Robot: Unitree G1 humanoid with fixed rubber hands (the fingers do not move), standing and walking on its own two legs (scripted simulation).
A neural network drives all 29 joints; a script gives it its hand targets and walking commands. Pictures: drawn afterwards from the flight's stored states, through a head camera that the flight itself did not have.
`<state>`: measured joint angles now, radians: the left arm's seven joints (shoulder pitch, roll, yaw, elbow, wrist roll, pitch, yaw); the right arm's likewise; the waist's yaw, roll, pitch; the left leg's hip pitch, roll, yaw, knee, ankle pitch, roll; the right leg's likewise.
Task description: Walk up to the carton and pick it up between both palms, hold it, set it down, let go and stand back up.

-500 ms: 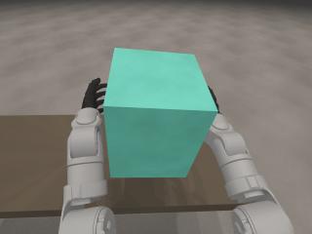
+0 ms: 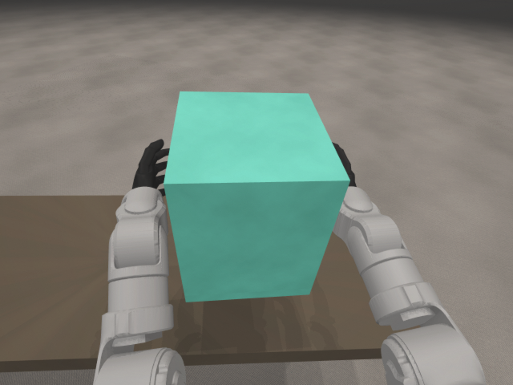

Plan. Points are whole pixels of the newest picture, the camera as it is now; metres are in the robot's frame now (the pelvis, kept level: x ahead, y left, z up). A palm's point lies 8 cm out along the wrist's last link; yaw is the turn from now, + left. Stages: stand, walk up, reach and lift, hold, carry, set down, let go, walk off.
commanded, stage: hold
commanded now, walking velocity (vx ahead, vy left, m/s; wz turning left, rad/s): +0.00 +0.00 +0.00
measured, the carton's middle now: (247, 197) +0.36 +0.00 +0.17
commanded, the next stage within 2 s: none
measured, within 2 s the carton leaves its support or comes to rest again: neither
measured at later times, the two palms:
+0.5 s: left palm (142, 190) +0.35 +0.16 +0.20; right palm (337, 186) +0.35 -0.13 +0.19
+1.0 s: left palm (142, 196) +0.34 +0.16 +0.20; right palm (340, 193) +0.34 -0.14 +0.19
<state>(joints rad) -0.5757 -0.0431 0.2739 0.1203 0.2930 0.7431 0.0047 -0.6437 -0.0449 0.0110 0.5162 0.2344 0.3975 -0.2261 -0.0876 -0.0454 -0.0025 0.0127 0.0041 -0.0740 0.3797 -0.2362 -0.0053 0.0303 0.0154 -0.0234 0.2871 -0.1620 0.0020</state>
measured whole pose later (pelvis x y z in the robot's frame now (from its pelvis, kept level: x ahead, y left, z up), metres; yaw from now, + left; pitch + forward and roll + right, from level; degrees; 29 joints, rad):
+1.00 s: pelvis -0.01 +0.00 +0.00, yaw -1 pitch -9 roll -1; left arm -0.59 -0.04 0.29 0.11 0.31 0.76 -0.02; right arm -0.65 -0.04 0.00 0.50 0.23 0.42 -0.24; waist -0.07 -0.06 0.01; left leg -0.01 0.00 -0.06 0.37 -0.21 0.00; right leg 0.00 0.01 -0.01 0.29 -0.14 0.00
